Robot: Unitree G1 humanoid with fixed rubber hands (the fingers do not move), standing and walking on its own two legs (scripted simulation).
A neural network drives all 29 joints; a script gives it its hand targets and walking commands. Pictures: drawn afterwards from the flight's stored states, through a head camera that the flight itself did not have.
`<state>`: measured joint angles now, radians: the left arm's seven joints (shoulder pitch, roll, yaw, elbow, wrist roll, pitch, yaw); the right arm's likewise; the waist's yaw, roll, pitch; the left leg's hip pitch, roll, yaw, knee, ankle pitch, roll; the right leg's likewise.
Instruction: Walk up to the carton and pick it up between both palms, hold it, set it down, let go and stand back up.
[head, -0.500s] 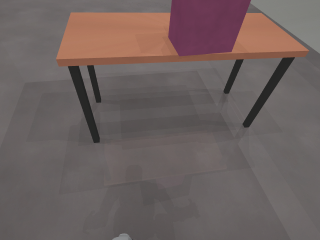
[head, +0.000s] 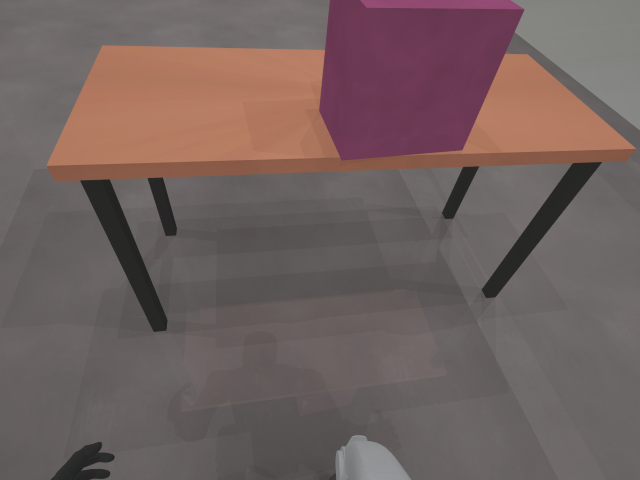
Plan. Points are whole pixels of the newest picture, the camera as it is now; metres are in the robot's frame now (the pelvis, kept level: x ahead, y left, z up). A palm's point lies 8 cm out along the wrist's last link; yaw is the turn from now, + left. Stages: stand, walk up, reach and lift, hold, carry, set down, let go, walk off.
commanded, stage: walk up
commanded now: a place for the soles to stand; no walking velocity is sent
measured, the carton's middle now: (404, 68) +0.85 -0.20 +0.12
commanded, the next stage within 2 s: none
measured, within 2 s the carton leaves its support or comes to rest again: neither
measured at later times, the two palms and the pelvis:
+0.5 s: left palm (135, 467) +0.17 +0.20 -0.05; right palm (599, 408) +0.23 -0.42 -0.07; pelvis +0.15 -0.10 +0.03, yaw +5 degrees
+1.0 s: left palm (179, 346) +0.34 +0.19 -0.10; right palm (587, 336) +0.32 -0.43 -0.03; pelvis +0.24 -0.11 +0.01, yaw +5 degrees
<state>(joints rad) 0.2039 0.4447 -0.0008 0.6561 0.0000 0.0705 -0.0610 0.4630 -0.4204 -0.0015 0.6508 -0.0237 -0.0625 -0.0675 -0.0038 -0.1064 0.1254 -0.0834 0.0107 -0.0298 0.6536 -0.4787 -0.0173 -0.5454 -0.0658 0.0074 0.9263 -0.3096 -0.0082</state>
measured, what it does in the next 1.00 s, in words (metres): walks ahead: right foot, then left foot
